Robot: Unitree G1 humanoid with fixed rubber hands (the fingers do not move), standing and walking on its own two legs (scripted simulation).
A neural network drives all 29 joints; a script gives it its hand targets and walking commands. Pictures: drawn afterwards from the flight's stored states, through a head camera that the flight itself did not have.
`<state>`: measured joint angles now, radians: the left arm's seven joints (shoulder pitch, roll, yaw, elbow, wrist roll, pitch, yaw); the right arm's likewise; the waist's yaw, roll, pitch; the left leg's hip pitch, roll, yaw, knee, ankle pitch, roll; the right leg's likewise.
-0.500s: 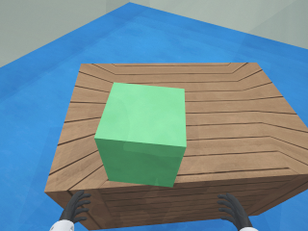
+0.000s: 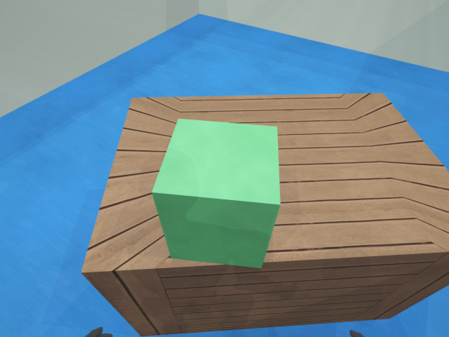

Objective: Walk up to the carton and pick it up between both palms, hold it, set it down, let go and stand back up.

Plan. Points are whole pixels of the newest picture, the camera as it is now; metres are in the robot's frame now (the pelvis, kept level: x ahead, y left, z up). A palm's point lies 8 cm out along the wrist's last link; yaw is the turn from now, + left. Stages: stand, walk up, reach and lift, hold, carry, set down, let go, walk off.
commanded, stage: stand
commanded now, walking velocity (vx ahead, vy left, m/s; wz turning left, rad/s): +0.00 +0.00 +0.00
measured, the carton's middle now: (221, 195) +0.40 +0.01 -0.01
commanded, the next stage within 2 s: none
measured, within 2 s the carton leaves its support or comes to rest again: neither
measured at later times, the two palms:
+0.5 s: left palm out of the picture +0.04 +0.26 -0.11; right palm out of the picture +0.04 -0.25 -0.11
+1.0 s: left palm out of the picture +0.05 +0.26 -0.11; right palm out of the picture +0.04 -0.26 -0.12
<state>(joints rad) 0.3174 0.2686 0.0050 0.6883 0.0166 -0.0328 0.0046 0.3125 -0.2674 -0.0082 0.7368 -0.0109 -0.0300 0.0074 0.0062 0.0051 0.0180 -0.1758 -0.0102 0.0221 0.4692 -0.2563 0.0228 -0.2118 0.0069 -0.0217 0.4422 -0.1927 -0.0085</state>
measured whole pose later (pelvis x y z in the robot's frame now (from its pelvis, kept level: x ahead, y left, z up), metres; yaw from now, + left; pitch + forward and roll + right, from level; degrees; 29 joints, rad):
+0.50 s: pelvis -0.02 +0.00 +0.00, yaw +0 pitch -2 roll +0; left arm 0.37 0.28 -0.02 0.75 0.01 -0.03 0.01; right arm 0.36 -0.27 0.01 0.75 -0.01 -0.02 0.01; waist 0.01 0.01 0.02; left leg -0.22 -0.02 0.03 0.50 -0.24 0.03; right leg -0.26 0.00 -0.02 0.48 -0.18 0.00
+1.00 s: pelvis -0.01 +0.00 +0.00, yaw +0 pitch -2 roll +0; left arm 0.35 0.27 -0.02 0.78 0.01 -0.02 0.02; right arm 0.36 -0.27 0.01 0.78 -0.01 -0.02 -0.01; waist 0.00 0.01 0.02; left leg -0.21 -0.01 0.03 0.49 -0.26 0.02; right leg -0.25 0.01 -0.02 0.47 -0.20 -0.01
